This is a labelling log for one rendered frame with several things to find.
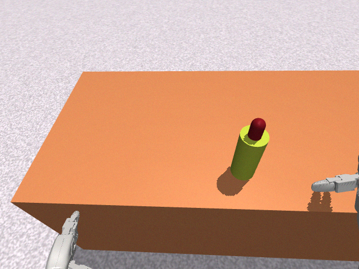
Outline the bottle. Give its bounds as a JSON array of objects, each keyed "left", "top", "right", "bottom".
[{"left": 231, "top": 118, "right": 269, "bottom": 180}]

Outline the left robot hand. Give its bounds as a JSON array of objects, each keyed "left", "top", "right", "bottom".
[{"left": 45, "top": 211, "right": 92, "bottom": 269}]

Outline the right robot hand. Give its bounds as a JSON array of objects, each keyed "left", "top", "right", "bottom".
[{"left": 311, "top": 156, "right": 359, "bottom": 193}]

